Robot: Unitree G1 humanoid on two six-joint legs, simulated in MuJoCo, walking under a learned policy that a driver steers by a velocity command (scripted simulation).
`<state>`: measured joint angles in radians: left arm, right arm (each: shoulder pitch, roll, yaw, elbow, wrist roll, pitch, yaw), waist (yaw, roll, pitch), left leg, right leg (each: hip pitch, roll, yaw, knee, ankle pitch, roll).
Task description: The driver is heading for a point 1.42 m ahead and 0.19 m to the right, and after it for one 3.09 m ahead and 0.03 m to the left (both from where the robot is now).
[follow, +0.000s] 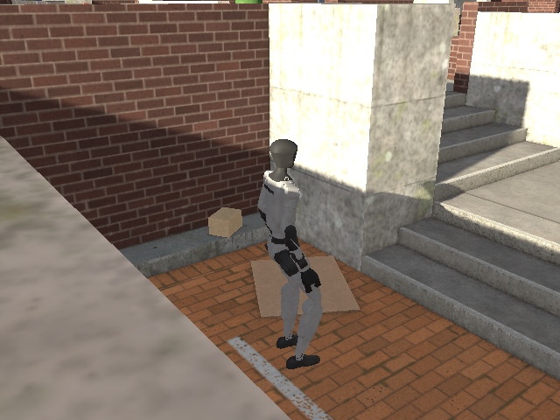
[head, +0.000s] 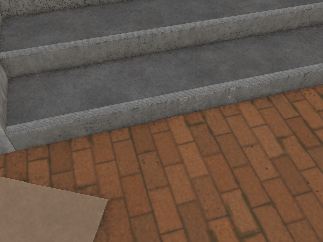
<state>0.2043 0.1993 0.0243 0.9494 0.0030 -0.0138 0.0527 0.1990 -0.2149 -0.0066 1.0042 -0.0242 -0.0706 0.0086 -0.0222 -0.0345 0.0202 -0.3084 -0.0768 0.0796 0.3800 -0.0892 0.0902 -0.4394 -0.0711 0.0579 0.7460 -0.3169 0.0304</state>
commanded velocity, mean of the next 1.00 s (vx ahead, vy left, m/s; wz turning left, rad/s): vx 0.02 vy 0.00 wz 0.00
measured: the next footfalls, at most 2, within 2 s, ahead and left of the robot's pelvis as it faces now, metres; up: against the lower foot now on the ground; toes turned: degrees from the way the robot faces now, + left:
right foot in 0.08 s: +0.09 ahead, -0.14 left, +0.00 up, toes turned +0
right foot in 1.36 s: +0.16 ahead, -0.18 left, +0.00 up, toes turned -3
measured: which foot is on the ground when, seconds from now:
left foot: down 0.00-1.00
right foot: up 0.00-0.06, down 0.08-1.00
